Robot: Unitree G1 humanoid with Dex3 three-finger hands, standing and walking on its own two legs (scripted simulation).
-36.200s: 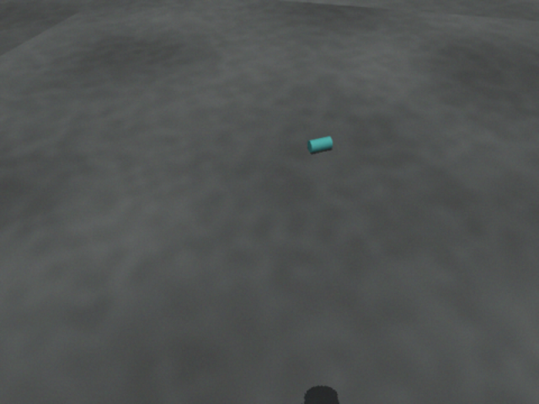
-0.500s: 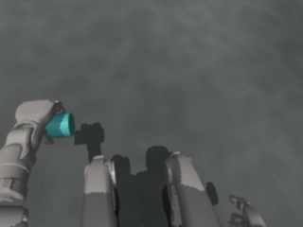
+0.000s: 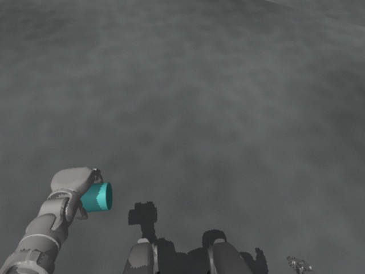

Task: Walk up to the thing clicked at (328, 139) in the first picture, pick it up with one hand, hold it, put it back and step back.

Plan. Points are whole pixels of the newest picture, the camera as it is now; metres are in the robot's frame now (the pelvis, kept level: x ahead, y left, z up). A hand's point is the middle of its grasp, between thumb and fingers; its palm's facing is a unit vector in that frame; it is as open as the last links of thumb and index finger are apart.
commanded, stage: lift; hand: left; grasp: from above
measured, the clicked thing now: (84, 198) +0.34 +0.25 -0.11
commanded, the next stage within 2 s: hold in 0.46 s
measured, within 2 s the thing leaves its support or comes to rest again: neither
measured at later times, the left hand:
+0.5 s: hand (78, 174) +0.35 +0.23 +0.00, palm faces -0.47 -0.05 -0.88, open 9.7 cm
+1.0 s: hand (74, 162) +0.36 +0.22 +0.04, palm faces -0.48 -0.04 -0.87, open 9.7 cm
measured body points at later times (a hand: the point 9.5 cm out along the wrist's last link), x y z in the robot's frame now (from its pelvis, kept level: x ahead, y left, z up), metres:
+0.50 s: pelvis +0.04 +0.00 +0.08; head +0.09 +0.00 +0.53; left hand +0.38 +0.23 +0.05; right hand +0.12 -0.27 -0.04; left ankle +0.08 +0.12 -0.62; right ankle +0.05 -0.14 -0.62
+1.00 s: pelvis +0.06 +0.00 +0.11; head +0.09 -0.01 +0.56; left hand +0.38 +0.22 +0.09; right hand +0.17 -0.27 -0.01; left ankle +0.08 +0.12 -0.62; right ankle +0.05 -0.14 -0.62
